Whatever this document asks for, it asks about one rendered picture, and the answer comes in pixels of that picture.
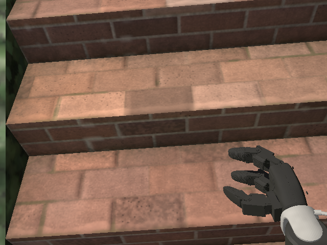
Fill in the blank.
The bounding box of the robot right hand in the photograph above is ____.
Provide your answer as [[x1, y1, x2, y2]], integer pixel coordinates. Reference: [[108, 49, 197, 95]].
[[223, 145, 308, 222]]

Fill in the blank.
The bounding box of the robot right forearm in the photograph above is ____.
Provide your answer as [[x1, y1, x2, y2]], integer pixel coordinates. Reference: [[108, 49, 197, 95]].
[[281, 205, 327, 245]]

